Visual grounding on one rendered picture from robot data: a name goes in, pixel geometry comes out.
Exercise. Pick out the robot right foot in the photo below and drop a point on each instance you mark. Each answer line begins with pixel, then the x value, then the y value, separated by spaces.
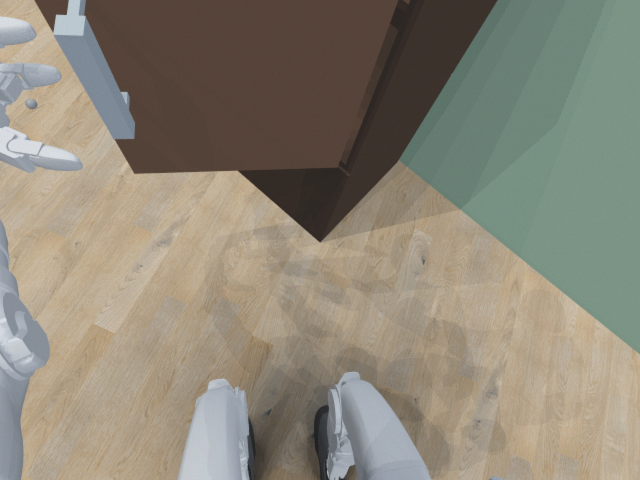
pixel 321 441

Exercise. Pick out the handle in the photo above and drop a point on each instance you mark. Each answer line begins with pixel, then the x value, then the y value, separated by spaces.
pixel 77 41

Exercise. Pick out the cupboard door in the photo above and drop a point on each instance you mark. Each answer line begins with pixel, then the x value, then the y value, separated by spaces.
pixel 233 85

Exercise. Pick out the left robot thigh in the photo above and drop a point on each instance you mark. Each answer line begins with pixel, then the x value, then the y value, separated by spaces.
pixel 219 422

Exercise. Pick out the robot left hand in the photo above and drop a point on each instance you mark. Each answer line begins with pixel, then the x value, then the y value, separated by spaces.
pixel 16 148

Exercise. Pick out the left robot forearm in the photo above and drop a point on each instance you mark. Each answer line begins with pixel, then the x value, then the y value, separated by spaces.
pixel 8 281

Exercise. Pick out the robot left upper arm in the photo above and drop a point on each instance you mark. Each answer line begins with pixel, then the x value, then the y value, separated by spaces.
pixel 24 348

